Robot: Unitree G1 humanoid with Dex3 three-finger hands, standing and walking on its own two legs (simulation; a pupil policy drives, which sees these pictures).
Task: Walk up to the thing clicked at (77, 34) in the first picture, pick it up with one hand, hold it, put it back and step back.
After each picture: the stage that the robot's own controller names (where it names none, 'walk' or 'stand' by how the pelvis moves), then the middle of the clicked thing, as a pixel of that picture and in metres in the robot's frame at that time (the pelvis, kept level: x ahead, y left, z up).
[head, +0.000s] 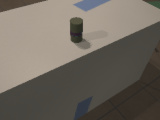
stand; (76, 30) +0.70 +0.04 +0.01
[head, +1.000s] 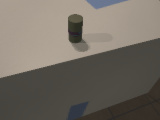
rise first; (75, 29) +0.63 +0.07 +0.04
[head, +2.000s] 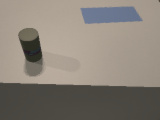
rise first; (31, 45) +0.46 +0.24 +0.04
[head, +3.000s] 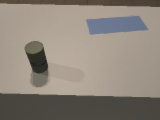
stand; (37, 57) +0.46 +0.19 +0.03
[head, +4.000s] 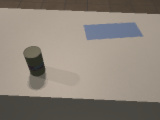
stand; (35, 61) +0.47 +0.21 +0.01
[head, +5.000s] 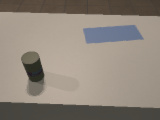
stand; (33, 67) +0.45 +0.21 +0.00
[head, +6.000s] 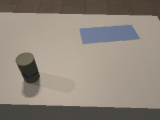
stand; (28, 68) +0.44 +0.23 +0.00
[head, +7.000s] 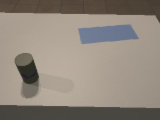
stand; (27, 69) +0.44 +0.23 +0.00
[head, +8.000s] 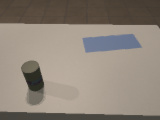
rise first; (33, 76) +0.42 +0.22 +0.01
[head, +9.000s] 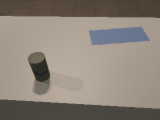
go down; (39, 67) +0.45 +0.22 +0.01
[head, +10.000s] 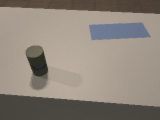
go down; (37, 61) +0.46 +0.21 +0.02
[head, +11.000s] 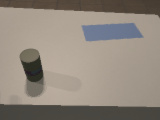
go down; (32, 65) +0.43 +0.19 +0.03
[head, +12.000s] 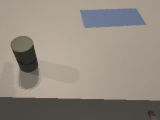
close in; (25, 55) +0.44 +0.19 +0.05
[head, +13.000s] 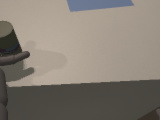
close; (7, 42) +0.47 +0.22 +0.08
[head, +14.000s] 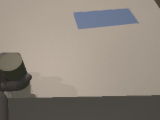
lift; (15, 72) +0.37 +0.22 +0.07
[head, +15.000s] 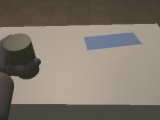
lift; (23, 57) +0.32 +0.18 +0.22
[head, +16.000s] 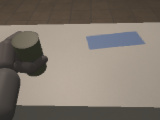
hold; (31, 55) +0.33 +0.16 +0.21
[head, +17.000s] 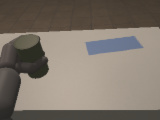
crouch; (33, 57) +0.34 +0.16 +0.22
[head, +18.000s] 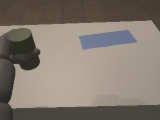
crouch; (25, 50) +0.39 +0.18 +0.19
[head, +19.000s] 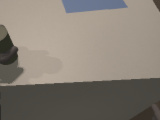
lower; (1, 46) +0.46 +0.22 +0.07
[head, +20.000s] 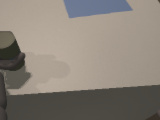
lower; (9, 52) +0.44 +0.21 +0.07
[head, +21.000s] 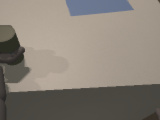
lower; (8, 46) +0.45 +0.21 +0.08
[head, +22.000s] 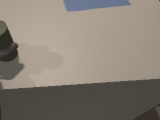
lower; (1, 42) +0.47 +0.22 +0.08
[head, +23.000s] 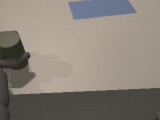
draw back; (13, 51) +0.44 +0.21 +0.07
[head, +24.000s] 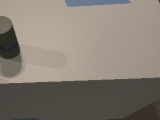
rise; (4, 39) +0.46 +0.21 +0.08
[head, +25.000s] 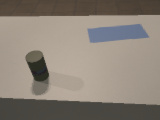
sink last; (38, 66) +0.44 +0.22 +0.04
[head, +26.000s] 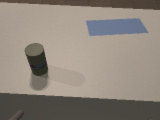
stand; (37, 60) +0.45 +0.20 +0.04
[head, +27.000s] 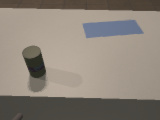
stand; (34, 62) +0.45 +0.20 +0.04
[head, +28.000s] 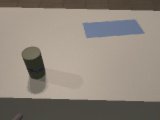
stand; (34, 63) +0.44 +0.20 +0.04
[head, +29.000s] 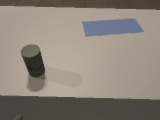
stand; (33, 61) +0.45 +0.20 +0.04
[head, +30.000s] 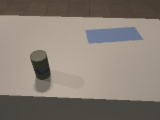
stand; (41, 65) +0.47 +0.20 +0.01
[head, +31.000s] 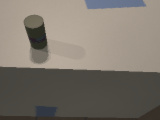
walk; (36, 33) +0.52 +0.17 +0.04
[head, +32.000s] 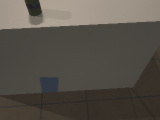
walk; (32, 2) +0.76 +0.26 +0.04
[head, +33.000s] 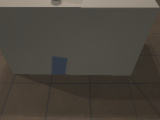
stand; out of the picture +1.07 +0.22 +0.03
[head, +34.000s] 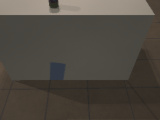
stand; out of the picture +1.06 +0.21 +0.01
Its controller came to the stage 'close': yes
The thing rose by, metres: 0.21
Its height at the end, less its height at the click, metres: +0.00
